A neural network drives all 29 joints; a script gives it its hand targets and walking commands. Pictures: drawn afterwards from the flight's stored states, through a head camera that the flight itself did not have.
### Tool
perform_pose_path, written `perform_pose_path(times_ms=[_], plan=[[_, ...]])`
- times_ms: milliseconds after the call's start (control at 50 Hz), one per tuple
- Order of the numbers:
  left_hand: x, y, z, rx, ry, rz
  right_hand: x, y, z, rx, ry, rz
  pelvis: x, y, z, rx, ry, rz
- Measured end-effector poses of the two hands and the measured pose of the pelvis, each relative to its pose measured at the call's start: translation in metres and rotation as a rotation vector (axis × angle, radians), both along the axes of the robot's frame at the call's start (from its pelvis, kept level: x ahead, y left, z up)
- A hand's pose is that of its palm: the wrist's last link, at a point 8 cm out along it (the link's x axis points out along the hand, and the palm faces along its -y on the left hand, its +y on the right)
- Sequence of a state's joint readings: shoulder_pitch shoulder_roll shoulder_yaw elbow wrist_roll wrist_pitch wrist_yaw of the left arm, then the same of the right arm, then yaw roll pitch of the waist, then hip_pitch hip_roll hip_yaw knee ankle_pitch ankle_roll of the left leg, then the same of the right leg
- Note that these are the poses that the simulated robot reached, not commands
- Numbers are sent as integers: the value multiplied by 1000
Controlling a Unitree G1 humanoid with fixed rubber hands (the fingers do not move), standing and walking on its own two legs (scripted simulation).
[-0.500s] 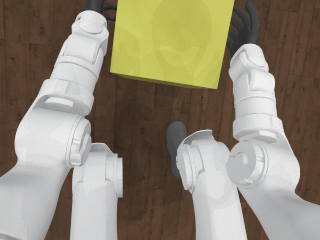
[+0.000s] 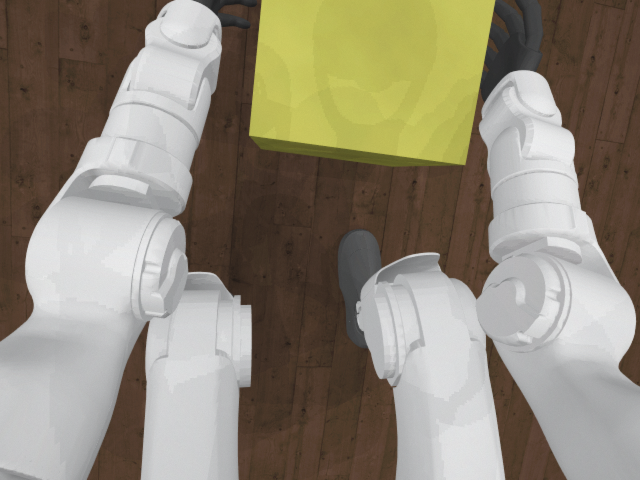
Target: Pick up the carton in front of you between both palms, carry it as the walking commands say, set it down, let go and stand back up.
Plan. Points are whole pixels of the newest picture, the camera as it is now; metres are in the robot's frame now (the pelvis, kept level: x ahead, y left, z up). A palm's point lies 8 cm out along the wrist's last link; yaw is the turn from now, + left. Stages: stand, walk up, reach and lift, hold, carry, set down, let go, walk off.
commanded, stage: set down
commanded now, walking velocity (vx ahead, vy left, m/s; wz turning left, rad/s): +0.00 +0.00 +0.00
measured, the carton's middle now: (351, 72) +0.52 -0.10 -0.26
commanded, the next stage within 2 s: let go in 1.68 s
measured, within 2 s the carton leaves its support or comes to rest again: rests again in 0.02 s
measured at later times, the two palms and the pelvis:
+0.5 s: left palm (185, 16) +0.56 +0.08 -0.20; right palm (504, 98) +0.48 -0.25 -0.17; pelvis +0.00 +0.00 +0.00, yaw -1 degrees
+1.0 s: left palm out of the picture +0.59 +0.10 -0.08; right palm (578, 91) +0.47 -0.26 -0.09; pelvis +0.00 -0.01 +0.05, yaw +0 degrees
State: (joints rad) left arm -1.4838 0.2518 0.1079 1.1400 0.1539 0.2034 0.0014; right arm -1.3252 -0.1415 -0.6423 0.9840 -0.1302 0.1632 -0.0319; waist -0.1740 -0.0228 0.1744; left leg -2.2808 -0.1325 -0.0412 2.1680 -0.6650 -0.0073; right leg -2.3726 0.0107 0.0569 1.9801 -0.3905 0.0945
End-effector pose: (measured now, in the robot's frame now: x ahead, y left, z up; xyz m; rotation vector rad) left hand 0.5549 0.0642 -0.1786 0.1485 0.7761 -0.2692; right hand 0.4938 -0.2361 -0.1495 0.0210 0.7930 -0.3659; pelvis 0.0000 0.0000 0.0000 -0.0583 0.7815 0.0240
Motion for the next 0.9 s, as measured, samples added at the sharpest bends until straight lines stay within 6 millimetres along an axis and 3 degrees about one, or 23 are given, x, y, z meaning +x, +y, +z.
perform_pose_path(times_ms=[400,580,640,720,900], plan=[[3,-6,-10,-21,-47,-43,-10,-10,-16,-3,20,-11,-1,-2,-2,-9,-46,-8],[5,45,-27,70,-60,53,-28,-23,-34,-27,49,-57,-2,-7,-1,-13,-62,-6],[11,50,-20,70,-81,51,-26,-28,-32,-34,24,-63,-2,-8,-2,-12,-57,2],[23,42,-2,56,-128,43,-20,-30,-22,-34,-29,-63,-3,-11,-2,-10,-49,3],[31,28,61,75,-178,60,-20,-22,29,-3,-138,-84,-4,-12,23,10,-40,-24]])
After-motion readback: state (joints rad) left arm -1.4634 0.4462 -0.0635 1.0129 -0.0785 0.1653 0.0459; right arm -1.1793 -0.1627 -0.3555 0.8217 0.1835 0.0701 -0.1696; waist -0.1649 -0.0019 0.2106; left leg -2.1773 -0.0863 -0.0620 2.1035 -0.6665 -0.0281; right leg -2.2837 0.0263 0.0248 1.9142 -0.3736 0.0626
